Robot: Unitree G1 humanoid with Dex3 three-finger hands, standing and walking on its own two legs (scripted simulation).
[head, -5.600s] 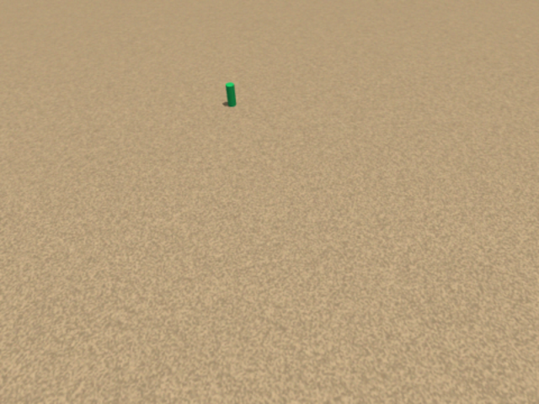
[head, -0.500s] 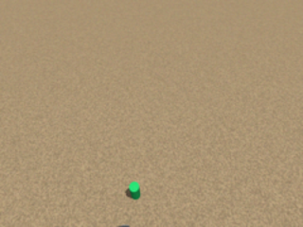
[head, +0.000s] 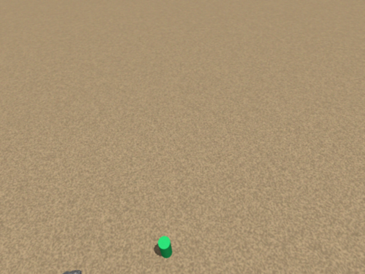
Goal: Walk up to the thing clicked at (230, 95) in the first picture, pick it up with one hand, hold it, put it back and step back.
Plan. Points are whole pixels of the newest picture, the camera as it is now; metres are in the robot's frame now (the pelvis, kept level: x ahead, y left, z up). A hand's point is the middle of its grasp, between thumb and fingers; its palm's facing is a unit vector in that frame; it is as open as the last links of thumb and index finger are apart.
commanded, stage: walk up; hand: left
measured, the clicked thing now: (165, 247) +0.38 +0.13 -0.69
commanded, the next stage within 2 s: stand in 0.76 s
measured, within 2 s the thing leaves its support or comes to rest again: neither
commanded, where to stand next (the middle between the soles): +0.02 -0.01 m, yaw -1 degrees
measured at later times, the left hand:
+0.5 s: hand out of the picture +0.08 +0.26 -0.15, palm faces +0.00 -0.94 -0.33, open 7.4 cm
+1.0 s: hand out of the picture +0.08 +0.27 -0.15, palm faces -0.01 -0.94 -0.33, open 7.4 cm
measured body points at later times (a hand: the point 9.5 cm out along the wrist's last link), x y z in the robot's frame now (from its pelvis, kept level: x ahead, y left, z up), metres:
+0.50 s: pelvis +0.01 +0.01 +0.01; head +0.01 +0.01 +0.46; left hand +0.08 +0.31 -0.13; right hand +0.09 -0.29 -0.12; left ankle +0.03 +0.14 -0.74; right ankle +0.00 -0.12 -0.74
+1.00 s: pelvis +0.00 +0.02 +0.01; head +0.01 +0.02 +0.46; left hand +0.08 +0.32 -0.12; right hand +0.10 -0.28 -0.12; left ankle +0.03 +0.14 -0.74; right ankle +0.00 -0.12 -0.74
